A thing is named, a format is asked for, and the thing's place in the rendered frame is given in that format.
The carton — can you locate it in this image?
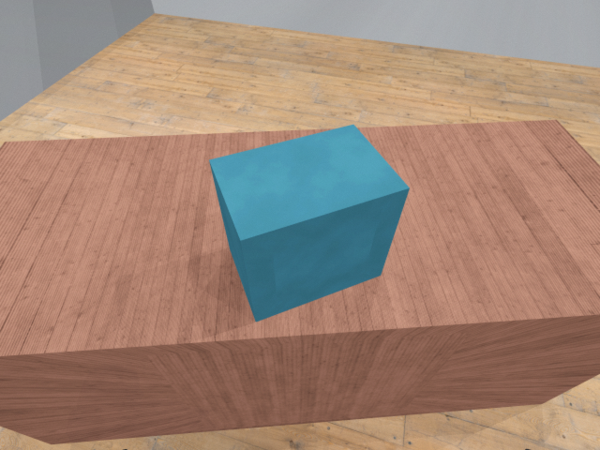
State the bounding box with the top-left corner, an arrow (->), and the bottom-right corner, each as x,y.
209,125 -> 410,322

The pedestal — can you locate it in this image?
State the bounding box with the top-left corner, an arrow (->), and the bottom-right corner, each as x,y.
0,120 -> 600,444

